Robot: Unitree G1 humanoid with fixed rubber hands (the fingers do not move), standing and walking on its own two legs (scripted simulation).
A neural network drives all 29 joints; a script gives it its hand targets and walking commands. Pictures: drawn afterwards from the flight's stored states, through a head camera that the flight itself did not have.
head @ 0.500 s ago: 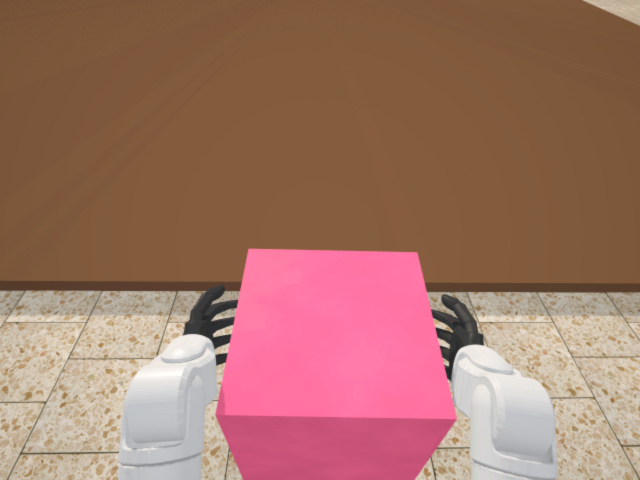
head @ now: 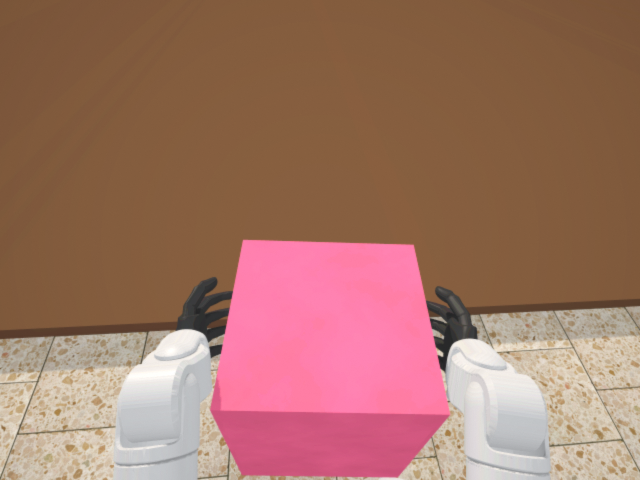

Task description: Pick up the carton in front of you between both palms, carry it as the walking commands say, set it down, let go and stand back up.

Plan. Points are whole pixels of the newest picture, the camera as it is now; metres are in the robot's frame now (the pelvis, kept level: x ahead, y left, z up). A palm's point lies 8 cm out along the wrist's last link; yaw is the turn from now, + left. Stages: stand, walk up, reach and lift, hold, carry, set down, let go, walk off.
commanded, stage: carry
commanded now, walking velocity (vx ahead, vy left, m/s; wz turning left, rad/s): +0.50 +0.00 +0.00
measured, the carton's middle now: (324, 364) +0.28 -0.01 -0.01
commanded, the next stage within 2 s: none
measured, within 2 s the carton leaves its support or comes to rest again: neither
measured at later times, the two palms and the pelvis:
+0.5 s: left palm (236, 95) +0.66 +0.13 +0.14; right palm (415, 97) +0.68 -0.17 +0.13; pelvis +0.32 -0.05 -0.01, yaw +3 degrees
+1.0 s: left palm (260, 17) +1.06 +0.13 +0.11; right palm (387, 28) +1.04 -0.17 +0.11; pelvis +0.67 -0.01 -0.01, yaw +2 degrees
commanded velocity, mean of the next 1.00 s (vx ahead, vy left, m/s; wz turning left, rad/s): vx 0.50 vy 0.00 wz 0.00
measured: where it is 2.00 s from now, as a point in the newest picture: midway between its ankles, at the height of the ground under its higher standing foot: (309, 198)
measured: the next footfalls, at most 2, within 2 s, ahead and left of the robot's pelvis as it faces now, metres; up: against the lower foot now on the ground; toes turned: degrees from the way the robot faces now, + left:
right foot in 0.26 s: +0.37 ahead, -0.11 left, +0.00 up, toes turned -10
left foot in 0.70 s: +0.60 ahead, +0.09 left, +0.00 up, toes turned +9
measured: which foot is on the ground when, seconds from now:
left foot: down 0.00-0.26, up 0.28-0.68, down 0.70-1.00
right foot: up 0.00-0.24, down 0.26-0.76, up 0.78-1.00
